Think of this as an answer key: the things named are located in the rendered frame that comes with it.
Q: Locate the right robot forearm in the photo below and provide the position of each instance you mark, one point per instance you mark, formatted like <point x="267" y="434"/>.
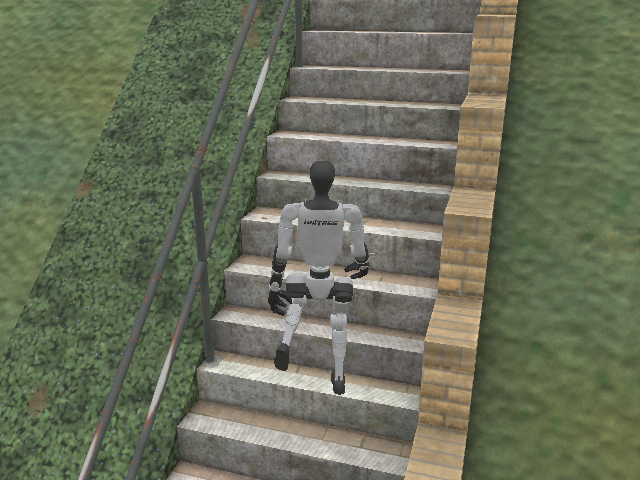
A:
<point x="362" y="262"/>

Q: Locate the left robot foot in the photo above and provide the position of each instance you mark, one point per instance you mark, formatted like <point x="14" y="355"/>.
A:
<point x="281" y="360"/>

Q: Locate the robot left shin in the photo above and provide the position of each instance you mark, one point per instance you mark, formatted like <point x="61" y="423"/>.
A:
<point x="292" y="320"/>

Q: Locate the left robot hand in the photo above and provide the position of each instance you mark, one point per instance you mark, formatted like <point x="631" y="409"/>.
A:
<point x="274" y="300"/>

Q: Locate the right robot upper arm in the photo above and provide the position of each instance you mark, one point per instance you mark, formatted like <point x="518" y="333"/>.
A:
<point x="352" y="214"/>

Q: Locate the right robot hand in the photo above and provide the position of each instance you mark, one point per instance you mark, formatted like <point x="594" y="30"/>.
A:
<point x="354" y="266"/>

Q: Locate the left robot forearm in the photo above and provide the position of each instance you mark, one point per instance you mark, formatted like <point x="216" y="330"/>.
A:
<point x="277" y="272"/>

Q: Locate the left robot upper arm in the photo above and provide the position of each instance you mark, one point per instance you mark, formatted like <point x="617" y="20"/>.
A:
<point x="289" y="212"/>

